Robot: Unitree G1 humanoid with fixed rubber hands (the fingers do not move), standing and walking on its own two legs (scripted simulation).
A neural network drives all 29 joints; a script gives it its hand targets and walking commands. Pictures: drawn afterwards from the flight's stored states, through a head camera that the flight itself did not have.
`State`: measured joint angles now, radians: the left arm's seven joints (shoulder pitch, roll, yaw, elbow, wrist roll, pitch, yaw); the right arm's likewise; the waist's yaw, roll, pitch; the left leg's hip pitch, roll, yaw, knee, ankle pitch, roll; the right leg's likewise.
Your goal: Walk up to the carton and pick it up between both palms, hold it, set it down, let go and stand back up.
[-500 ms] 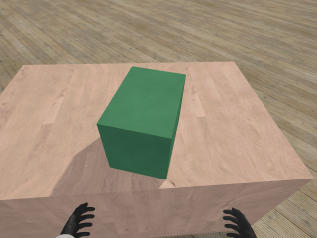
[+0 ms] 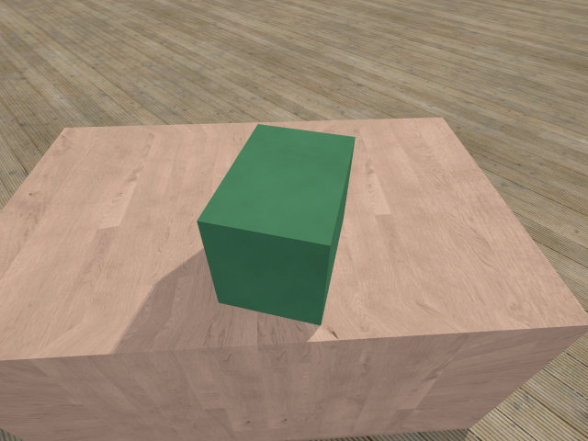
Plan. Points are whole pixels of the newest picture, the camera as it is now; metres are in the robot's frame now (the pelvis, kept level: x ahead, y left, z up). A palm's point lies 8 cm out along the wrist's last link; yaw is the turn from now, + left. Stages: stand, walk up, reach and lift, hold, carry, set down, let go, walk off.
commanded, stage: stand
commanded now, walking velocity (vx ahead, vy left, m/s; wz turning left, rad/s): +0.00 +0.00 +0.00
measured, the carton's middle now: (287, 219) +0.53 +0.02 -0.01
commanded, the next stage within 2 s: none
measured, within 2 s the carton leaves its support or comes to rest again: neither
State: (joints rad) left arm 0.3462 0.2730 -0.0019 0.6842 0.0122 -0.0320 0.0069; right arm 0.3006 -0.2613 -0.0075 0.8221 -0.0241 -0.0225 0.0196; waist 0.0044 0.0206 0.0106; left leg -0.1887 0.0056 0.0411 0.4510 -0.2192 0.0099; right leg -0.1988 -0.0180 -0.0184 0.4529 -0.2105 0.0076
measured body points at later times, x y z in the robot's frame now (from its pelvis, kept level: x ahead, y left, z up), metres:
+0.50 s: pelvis -0.01 +0.00 +0.00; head -0.02 -0.01 +0.45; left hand +0.01 +0.26 -0.12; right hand +0.04 -0.26 -0.14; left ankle +0.02 +0.11 -0.74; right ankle +0.02 -0.12 -0.74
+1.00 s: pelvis +0.00 -0.01 +0.00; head +0.00 -0.02 +0.45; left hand +0.04 +0.25 -0.13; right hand +0.04 -0.27 -0.14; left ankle +0.02 +0.11 -0.74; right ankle +0.02 -0.12 -0.74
